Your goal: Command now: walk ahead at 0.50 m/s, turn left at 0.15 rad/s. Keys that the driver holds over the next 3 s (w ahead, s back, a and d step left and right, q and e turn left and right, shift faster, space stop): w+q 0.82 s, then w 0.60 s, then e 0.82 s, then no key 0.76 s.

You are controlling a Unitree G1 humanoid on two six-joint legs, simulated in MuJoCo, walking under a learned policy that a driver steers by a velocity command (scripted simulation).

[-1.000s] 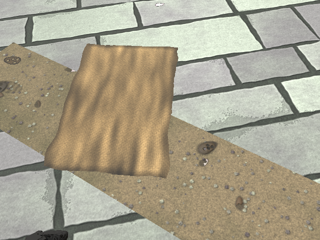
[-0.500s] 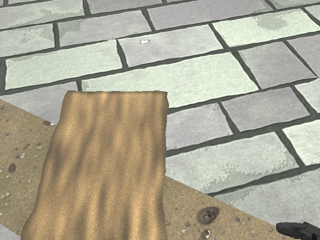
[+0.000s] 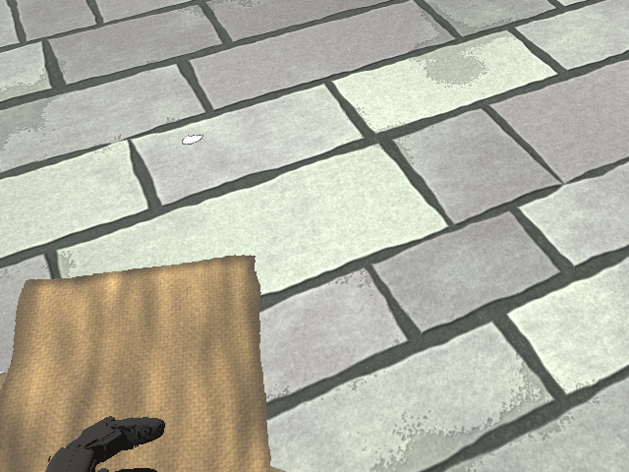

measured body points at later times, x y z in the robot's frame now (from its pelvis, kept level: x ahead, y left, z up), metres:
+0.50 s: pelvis +0.26 +0.01 +0.00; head +0.29 +0.03 +0.45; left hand +0.21 +0.30 -0.13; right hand +0.51 -0.17 -0.09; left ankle +0.38 +0.17 -0.71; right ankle +0.14 -0.12 -0.73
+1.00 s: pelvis +0.54 +0.11 +0.01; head +0.56 +0.14 +0.45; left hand +0.63 +0.43 -0.07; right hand +0.71 -0.13 -0.10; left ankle +0.38 +0.15 -0.73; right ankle +0.74 +0.08 -0.71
